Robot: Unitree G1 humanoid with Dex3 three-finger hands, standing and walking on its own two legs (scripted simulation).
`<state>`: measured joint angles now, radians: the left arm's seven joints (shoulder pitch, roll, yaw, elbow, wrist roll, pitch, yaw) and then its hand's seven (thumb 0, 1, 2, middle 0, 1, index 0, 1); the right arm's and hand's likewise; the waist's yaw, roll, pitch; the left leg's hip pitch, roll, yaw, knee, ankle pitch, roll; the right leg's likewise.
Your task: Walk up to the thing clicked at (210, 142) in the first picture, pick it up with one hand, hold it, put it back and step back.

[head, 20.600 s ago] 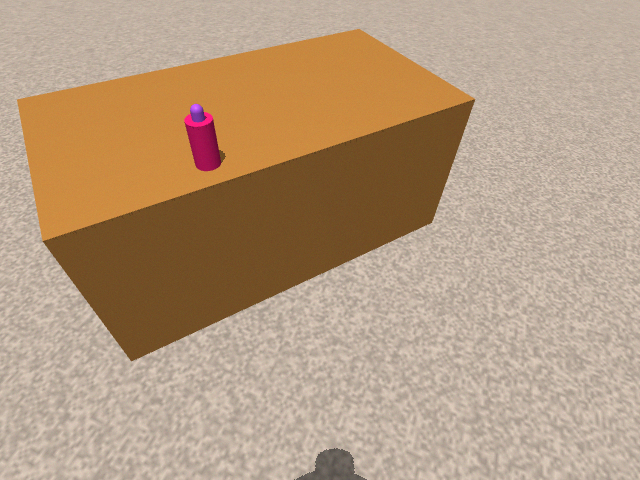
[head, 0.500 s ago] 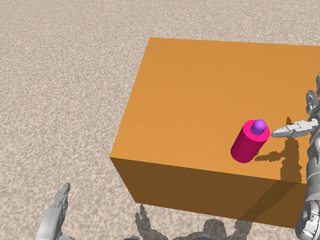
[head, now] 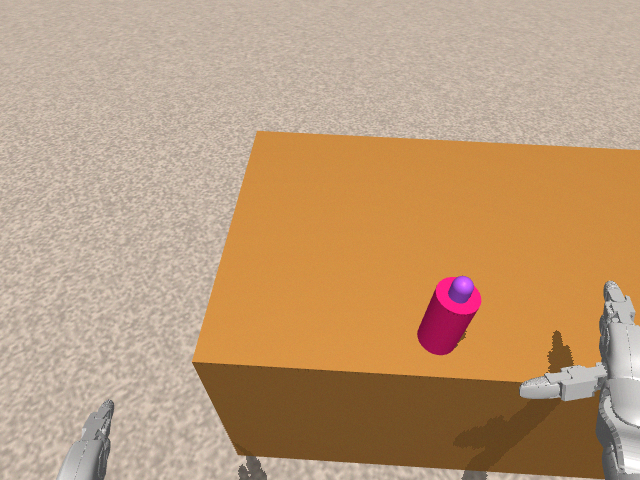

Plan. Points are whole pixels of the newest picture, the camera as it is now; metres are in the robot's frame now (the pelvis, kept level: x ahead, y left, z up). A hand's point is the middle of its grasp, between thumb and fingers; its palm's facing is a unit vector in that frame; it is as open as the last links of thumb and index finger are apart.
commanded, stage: sink last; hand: right
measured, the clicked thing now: (449, 311) +0.41 -0.21 -0.07
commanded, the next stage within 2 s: home in 0.68 s
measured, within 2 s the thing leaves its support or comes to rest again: neither
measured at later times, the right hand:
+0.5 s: hand out of the picture +0.14 -0.22 -0.01, palm faces +0.31 +0.89 -0.32, open 17.4 cm
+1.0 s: hand out of the picture +0.15 -0.22 -0.03, palm faces +0.25 +0.91 -0.32, open 17.3 cm
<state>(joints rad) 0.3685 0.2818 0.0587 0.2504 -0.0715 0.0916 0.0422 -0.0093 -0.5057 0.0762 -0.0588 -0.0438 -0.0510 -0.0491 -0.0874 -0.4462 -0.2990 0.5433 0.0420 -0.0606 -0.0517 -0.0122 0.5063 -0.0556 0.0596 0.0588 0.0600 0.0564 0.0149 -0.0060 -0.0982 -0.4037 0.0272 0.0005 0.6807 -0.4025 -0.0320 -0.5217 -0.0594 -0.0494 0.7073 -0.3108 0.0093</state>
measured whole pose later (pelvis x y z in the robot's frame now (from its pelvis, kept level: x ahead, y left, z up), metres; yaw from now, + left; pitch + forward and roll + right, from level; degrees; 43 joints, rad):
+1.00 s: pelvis -0.02 +0.02 +0.02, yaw -2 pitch -1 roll +0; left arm 0.23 0.18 -0.01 0.57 -0.02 -0.06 0.09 -0.01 -0.21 0.31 -0.11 -0.14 -0.10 -0.14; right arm 0.34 -0.25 -0.14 0.35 0.02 -0.14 -0.07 -0.01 0.50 -0.07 0.06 0.06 0.06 0.06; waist -0.02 -0.01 0.04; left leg -0.18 0.03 0.03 0.51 -0.31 -0.01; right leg -0.28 -0.05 -0.03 0.47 -0.18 0.03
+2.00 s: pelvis -0.01 +0.01 +0.02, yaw +0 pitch -3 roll +0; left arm 0.17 0.38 0.00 1.06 0.03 0.01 -0.01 0.01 0.91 0.90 -0.20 -0.30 -0.20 -0.30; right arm 0.22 -0.38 0.01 1.03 -0.03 -0.01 -0.01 -0.01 0.53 -0.05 0.06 0.06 0.06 0.05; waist 0.01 -0.01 0.02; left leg -0.07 0.03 0.01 0.41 -0.28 -0.03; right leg -0.18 -0.04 -0.06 0.42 -0.18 0.02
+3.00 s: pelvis -0.01 -0.01 +0.03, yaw +0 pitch -3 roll +0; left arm 0.10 0.35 0.00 1.15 0.01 -0.01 -0.01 0.00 0.91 0.90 -0.20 -0.30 -0.20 -0.30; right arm 0.15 -0.36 0.02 1.10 -0.02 -0.01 0.00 0.00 0.48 -0.08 0.06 0.06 0.07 0.06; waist 0.01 0.00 0.04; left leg -0.04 0.05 0.00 0.33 -0.23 -0.04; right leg -0.15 -0.03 -0.07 0.35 -0.14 0.00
